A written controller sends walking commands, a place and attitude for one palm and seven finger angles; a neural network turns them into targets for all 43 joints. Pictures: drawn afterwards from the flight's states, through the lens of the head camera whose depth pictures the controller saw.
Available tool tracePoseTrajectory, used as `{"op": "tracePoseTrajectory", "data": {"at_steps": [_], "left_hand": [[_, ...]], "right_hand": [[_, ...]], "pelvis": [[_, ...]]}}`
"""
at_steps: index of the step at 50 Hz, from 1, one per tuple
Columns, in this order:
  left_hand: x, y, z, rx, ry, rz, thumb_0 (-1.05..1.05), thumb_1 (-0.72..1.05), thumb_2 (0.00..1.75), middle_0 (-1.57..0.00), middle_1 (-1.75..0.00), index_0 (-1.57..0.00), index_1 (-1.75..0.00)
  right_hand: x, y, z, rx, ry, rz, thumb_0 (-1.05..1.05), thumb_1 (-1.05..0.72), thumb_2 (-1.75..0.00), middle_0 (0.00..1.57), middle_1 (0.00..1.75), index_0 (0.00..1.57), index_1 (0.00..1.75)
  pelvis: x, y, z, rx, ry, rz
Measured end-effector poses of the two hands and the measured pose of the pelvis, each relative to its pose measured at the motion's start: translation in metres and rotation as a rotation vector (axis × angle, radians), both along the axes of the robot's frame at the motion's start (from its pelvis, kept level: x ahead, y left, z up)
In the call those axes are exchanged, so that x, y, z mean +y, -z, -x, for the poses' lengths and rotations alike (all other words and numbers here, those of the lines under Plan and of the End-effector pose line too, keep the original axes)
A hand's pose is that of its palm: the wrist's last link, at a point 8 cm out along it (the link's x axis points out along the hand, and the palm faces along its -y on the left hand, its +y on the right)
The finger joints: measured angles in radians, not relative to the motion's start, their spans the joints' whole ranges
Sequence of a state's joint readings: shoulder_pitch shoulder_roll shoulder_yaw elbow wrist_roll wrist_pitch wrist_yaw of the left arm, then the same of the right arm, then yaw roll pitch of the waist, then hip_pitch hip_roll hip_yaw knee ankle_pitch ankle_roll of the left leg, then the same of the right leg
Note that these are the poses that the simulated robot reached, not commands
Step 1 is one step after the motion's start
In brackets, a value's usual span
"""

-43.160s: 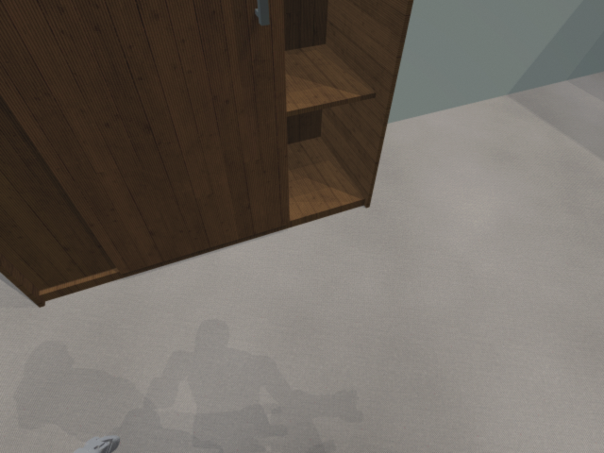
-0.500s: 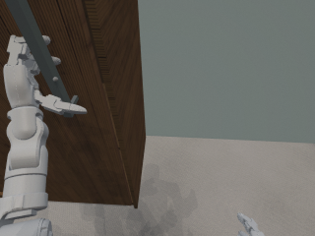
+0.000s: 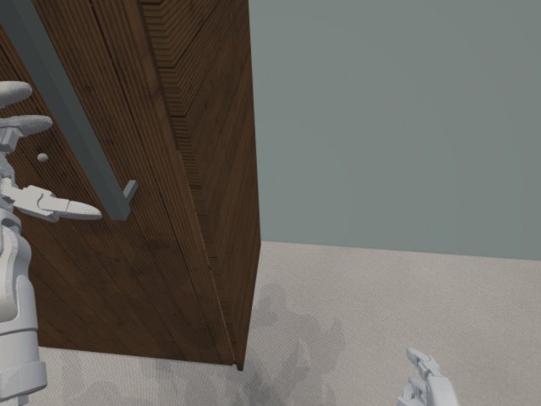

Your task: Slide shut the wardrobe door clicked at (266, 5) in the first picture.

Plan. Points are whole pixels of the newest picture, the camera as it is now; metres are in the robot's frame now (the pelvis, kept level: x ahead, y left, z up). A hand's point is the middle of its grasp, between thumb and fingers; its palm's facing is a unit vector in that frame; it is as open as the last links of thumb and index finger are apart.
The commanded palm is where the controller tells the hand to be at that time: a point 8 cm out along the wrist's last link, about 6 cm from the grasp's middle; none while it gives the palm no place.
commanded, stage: slip the hand off the handle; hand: left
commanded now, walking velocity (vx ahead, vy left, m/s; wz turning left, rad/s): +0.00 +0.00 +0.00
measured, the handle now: (85, 115) +0.35 +0.27 +0.27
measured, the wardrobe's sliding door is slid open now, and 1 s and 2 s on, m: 0.01 0.01 0.01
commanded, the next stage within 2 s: draw the hand back to the body in 0.88 s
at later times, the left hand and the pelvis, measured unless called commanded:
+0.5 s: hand out of the picture +0.25 +0.33 +0.25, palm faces +0.47 -0.87 -0.14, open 14.7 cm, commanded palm +0.20 +0.35 +0.24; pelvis -0.01 +0.01 +0.00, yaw -1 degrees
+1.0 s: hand out of the picture +0.17 +0.33 +0.24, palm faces +0.48 -0.86 -0.17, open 14.7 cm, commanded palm +0.13 +0.36 +0.24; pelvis -0.02 +0.01 +0.00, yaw +2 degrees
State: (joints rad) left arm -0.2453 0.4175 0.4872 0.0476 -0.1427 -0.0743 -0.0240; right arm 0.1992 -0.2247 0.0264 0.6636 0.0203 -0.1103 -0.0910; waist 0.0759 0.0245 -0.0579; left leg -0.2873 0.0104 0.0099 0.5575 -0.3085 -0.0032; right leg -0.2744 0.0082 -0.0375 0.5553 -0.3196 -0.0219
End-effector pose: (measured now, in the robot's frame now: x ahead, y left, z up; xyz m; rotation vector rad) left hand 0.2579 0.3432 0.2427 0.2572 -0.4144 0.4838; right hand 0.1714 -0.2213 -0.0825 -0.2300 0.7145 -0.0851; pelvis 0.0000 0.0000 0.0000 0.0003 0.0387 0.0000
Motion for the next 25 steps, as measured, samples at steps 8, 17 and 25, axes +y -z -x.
{"op": "tracePoseTrajectory", "data": {"at_steps": [8,17,25], "left_hand": [[0.022,0.001,0.001,0.009,0.022,-0.002,-0.01,-0.56,0.20,-0.27,-1.15,-0.26,-1.15],[0.018,-0.005,0.010,-0.032,0.077,-0.036,-0.01,-0.56,0.20,-0.26,-1.15,-0.26,-1.15],[0.022,-0.001,0.053,-0.037,0.036,-0.020,-0.01,-0.56,0.20,-0.26,-1.15,-0.26,-1.15]], "right_hand": [[-0.015,0.007,0.022,0.048,0.037,0.045,0.01,-0.91,-0.90,0.21,0.30,0.20,0.30],[-0.019,0.008,0.041,0.047,0.074,0.044,0.01,-0.91,-0.90,0.21,0.30,0.20,0.30],[-0.003,0.004,0.030,-0.003,0.037,0.028,0.01,-0.91,-0.90,0.21,0.30,0.20,0.30]], "pelvis": [[-0.001,0.002,0.005,0.008,-0.006,0.005],[0.005,0.003,0.007,0.014,0.015,0.005],[0.009,0.003,0.010,-0.010,0.009,0.007]]}}
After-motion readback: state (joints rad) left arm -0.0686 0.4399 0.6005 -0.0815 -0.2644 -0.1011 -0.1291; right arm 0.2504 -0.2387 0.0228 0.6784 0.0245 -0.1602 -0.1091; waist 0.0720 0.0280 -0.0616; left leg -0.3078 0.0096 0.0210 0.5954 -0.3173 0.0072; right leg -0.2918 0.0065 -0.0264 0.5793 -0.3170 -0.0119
